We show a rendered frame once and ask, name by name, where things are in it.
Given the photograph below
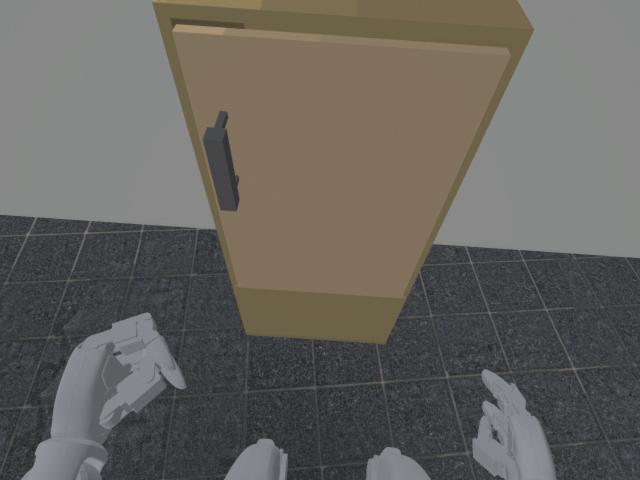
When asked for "left robot thigh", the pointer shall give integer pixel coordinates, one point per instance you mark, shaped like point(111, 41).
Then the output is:
point(260, 462)

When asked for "left robot forearm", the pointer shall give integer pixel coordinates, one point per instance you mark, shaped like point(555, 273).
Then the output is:
point(64, 458)

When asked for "right robot hand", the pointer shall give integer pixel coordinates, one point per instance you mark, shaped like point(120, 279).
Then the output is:
point(520, 434)

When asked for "cupboard door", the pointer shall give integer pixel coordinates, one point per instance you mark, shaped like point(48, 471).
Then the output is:
point(346, 148)

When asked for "left robot hand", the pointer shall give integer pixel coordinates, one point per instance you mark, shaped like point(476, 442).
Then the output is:
point(83, 405)

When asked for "right robot shin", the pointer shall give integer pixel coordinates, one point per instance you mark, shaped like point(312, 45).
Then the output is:
point(391, 450)

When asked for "handle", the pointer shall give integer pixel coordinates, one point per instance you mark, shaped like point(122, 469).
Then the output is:
point(219, 157)

